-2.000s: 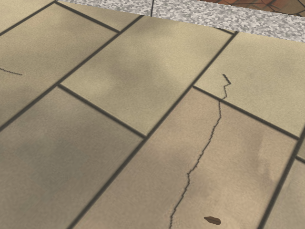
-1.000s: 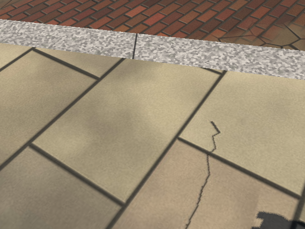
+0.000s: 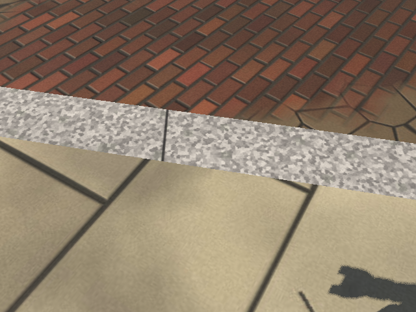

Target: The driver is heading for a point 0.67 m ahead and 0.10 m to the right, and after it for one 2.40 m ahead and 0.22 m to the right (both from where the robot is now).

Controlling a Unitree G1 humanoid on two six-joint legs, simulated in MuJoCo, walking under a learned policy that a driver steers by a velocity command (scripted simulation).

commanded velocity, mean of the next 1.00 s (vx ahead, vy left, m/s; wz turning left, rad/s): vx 0.46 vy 0.00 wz -0.13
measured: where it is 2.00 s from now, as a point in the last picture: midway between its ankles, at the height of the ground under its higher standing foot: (208, 250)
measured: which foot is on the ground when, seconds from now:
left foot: down 0.00-0.12, up 0.14-0.66, down 0.68-1.00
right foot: up 0.00-0.10, down 0.12-0.70, up 0.72-1.00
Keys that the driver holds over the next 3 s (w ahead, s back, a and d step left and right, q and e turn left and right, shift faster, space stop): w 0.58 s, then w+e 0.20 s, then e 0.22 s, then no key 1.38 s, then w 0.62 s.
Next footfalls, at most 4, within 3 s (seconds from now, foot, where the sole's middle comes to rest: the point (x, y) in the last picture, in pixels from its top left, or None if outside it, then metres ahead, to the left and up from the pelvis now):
0.12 right None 0.26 -0.14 -0.78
0.68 left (168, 288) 0.57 0.11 -0.78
1.16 right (247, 239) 0.73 -0.17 -0.78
1.46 left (173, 241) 0.74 0.09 -0.78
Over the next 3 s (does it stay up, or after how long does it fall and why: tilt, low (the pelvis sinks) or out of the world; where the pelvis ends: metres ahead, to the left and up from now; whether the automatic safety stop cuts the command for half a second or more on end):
stays up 0.93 -0.10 -0.02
